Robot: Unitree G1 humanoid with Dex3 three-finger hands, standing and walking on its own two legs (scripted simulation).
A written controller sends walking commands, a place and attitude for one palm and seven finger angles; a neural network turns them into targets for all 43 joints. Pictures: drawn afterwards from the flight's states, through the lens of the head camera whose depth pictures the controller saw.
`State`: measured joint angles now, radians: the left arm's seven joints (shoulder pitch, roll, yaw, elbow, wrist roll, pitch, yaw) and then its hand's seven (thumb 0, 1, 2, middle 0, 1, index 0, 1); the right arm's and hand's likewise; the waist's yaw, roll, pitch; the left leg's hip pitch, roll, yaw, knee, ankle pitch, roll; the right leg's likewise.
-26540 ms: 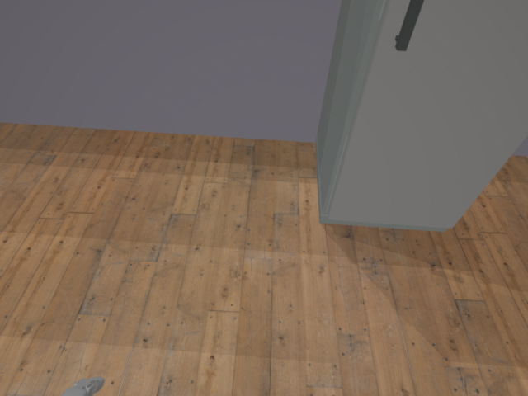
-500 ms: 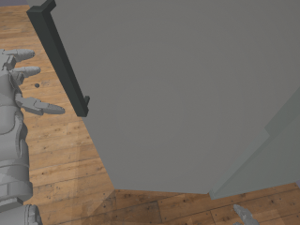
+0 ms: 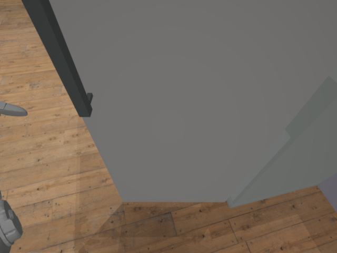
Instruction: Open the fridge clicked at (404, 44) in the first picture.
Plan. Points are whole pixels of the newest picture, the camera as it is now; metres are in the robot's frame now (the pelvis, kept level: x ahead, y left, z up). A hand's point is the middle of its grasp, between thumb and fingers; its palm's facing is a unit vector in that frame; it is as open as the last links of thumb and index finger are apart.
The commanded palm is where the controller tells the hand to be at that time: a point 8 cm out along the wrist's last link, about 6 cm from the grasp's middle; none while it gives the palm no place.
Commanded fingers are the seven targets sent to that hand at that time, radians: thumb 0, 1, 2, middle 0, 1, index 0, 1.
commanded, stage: slip the hand off the handle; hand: left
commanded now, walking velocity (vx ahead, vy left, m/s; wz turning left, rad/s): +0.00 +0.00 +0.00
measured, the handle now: (68, 58) +0.40 +0.19 +0.25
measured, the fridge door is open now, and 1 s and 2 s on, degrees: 76 76 76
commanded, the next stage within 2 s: draw the hand back to the body in 1.08 s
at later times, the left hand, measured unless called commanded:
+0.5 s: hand out of the picture +0.30 +0.34 +0.20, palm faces +0.38 -0.91 -0.17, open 14.7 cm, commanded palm +0.26 +0.37 +0.21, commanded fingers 0.00 -0.55 0.20 -0.25 -1.15 -0.25 -1.15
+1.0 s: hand out of the picture +0.29 +0.33 +0.21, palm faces +0.38 -0.91 -0.20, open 14.7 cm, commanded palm +0.24 +0.37 +0.21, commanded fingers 0.00 -0.55 0.20 -0.25 -1.15 -0.25 -1.15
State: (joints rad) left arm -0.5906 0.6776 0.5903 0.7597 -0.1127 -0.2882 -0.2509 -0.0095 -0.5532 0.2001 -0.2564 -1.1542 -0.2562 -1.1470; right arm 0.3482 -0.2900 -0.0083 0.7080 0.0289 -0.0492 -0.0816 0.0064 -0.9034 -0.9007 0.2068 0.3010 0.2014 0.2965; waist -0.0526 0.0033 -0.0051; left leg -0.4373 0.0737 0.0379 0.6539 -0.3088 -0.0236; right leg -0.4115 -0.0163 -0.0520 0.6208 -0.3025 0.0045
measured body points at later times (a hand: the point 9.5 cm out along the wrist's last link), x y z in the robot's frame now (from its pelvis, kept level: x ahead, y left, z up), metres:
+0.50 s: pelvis +0.00 +0.02 +0.01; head +0.01 +0.02 +0.46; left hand +0.28 +0.38 +0.21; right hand +0.20 -0.20 -0.07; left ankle +0.01 +0.13 -0.72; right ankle +0.01 -0.12 -0.72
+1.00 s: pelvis +0.00 -0.01 +0.01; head +0.01 -0.02 +0.46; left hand +0.26 +0.38 +0.22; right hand +0.16 -0.26 -0.09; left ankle +0.01 +0.13 -0.72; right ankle +0.01 -0.12 -0.72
